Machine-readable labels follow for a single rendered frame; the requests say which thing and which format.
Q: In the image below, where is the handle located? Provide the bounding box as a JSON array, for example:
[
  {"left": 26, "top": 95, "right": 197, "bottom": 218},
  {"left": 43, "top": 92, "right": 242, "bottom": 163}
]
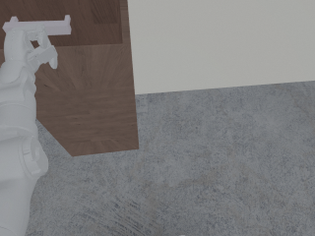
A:
[{"left": 2, "top": 15, "right": 72, "bottom": 35}]

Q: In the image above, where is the robot left forearm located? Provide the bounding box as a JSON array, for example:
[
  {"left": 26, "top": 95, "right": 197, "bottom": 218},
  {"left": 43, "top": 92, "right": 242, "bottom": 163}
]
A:
[{"left": 0, "top": 60, "right": 38, "bottom": 141}]

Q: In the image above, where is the drawer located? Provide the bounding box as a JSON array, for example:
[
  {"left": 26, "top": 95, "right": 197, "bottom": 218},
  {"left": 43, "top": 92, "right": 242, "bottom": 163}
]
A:
[{"left": 0, "top": 0, "right": 123, "bottom": 49}]

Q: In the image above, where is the left robot upper arm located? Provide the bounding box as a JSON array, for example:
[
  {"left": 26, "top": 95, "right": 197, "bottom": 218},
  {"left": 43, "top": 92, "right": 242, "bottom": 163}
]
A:
[{"left": 0, "top": 135, "right": 49, "bottom": 236}]

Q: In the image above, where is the left robot hand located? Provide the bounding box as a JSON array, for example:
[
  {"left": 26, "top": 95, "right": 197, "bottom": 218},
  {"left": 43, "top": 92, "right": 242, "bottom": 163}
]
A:
[{"left": 4, "top": 23, "right": 58, "bottom": 73}]

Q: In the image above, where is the cabinet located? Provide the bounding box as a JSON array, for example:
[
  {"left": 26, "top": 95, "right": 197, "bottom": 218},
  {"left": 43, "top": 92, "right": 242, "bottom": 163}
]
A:
[{"left": 0, "top": 0, "right": 140, "bottom": 157}]

